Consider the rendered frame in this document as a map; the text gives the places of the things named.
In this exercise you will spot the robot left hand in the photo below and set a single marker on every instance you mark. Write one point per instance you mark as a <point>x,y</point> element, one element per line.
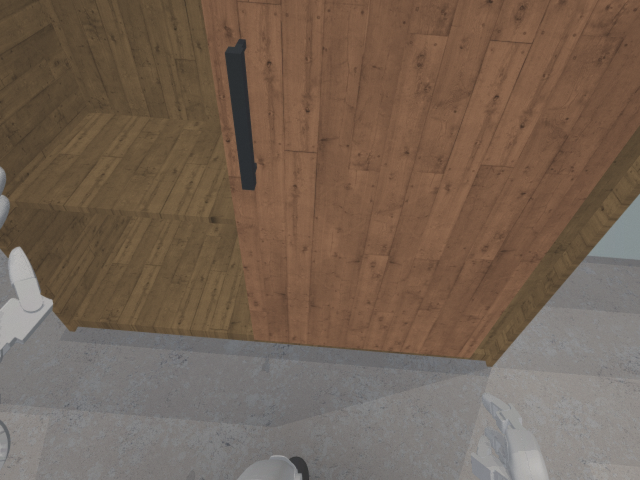
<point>20,318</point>

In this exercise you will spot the robot right hand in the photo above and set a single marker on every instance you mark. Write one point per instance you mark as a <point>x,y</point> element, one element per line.
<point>520,457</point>

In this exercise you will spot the left robot thigh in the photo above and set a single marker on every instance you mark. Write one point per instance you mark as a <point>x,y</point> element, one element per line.
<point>270,470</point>

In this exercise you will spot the left robot foot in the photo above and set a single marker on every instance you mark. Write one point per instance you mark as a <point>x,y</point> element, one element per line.
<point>301,466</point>

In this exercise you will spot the handle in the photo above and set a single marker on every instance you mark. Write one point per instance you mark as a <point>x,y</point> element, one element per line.
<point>236,70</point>

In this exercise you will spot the wardrobe door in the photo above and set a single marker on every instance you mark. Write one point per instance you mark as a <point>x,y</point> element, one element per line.
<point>619,167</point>
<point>416,159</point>

